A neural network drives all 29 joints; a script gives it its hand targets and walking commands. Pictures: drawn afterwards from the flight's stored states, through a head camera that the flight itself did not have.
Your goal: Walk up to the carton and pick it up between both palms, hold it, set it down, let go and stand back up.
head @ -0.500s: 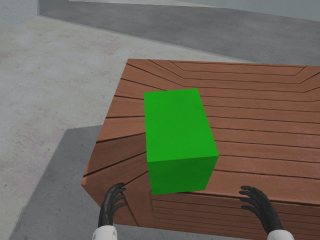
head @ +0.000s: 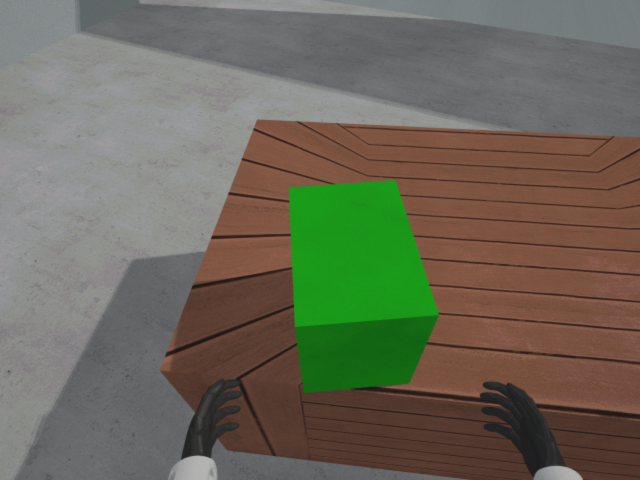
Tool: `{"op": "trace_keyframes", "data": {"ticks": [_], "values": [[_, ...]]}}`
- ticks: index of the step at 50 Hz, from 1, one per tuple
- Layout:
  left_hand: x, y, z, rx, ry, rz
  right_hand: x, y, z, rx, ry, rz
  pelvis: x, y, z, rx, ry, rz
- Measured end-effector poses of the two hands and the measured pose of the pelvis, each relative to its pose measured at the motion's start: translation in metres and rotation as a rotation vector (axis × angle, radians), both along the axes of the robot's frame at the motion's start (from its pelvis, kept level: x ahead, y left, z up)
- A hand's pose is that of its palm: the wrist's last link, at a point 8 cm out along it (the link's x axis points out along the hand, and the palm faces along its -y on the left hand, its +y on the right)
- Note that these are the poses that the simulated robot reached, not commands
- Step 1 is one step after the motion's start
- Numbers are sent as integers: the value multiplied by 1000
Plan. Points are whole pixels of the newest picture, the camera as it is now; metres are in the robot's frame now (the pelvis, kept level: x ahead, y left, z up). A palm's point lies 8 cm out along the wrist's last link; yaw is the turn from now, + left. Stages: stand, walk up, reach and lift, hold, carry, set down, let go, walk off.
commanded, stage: set down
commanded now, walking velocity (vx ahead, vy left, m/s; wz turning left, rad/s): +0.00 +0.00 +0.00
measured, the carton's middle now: (349, 286) +0.44 +0.00 -0.07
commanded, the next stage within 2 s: let go in 0.46 s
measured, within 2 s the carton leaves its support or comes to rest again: neither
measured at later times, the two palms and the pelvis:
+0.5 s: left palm (188, 456) +0.18 +0.21 -0.07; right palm (529, 461) +0.20 -0.22 -0.07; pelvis +0.00 +0.00 +0.00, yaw +0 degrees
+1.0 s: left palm (169, 468) +0.17 +0.23 -0.08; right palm (513, 466) +0.19 -0.20 -0.09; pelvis +0.00 +0.01 +0.00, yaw +1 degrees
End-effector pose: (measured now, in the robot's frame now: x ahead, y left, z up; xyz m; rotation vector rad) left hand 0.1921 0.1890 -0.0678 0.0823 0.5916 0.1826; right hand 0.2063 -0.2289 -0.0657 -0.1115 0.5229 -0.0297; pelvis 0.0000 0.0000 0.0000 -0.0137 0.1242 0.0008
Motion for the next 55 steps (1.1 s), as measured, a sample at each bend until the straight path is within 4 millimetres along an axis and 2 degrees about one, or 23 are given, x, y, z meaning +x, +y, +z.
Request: {"op": "trace_keyframes", "data": {"ticks": [9,30,48,51,55], "values": [[1,7,-2,1,39,-24,-1,7,-4,10,22,-28,5,2,1,3,-7,4],[-13,19,-10,2,157,-58,-10,12,-13,-28,105,-31,3,2,1,5,-35,5],[-23,39,-17,15,268,-67,-11,26,-19,-47,151,-18,4,6,2,6,-40,8],[-23,42,-16,28,249,-72,-14,23,-22,-89,199,14,4,6,1,6,-47,8],[-22,58,-11,76,197,-79,-27,9,-29,-153,309,14,2,8,-2,4,-68,7]]}}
